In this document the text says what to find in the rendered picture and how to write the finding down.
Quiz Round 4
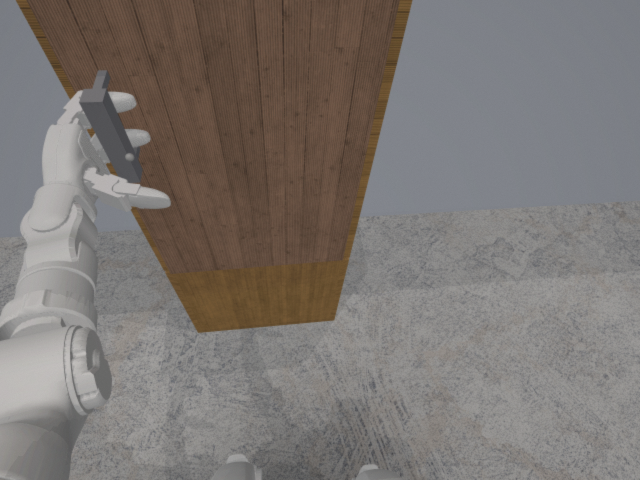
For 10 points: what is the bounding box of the handle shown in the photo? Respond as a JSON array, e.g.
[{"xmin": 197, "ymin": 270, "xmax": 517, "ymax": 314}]
[{"xmin": 79, "ymin": 70, "xmax": 143, "ymax": 183}]

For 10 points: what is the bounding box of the robot shin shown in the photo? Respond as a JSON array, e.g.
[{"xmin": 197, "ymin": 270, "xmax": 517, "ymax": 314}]
[
  {"xmin": 226, "ymin": 454, "xmax": 249, "ymax": 464},
  {"xmin": 358, "ymin": 464, "xmax": 378, "ymax": 475}
]

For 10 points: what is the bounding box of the left robot forearm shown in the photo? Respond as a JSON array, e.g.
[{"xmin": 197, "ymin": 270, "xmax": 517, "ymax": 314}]
[{"xmin": 0, "ymin": 183, "xmax": 98, "ymax": 341}]

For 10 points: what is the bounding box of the robot right shin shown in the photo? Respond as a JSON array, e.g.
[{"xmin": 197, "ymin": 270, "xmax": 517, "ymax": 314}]
[{"xmin": 358, "ymin": 464, "xmax": 378, "ymax": 475}]

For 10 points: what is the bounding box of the cupboard door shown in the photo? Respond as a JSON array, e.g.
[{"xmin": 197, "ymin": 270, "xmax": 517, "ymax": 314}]
[{"xmin": 26, "ymin": 0, "xmax": 400, "ymax": 274}]

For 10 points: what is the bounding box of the robot left shin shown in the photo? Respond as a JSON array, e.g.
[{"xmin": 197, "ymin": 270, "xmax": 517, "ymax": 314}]
[{"xmin": 226, "ymin": 454, "xmax": 249, "ymax": 464}]

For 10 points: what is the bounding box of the robot left hand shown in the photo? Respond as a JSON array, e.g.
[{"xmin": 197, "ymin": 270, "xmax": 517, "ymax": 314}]
[{"xmin": 42, "ymin": 90, "xmax": 171, "ymax": 212}]

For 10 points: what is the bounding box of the robot left upper arm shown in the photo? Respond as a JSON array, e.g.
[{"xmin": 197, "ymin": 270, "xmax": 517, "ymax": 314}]
[{"xmin": 0, "ymin": 325, "xmax": 112, "ymax": 480}]

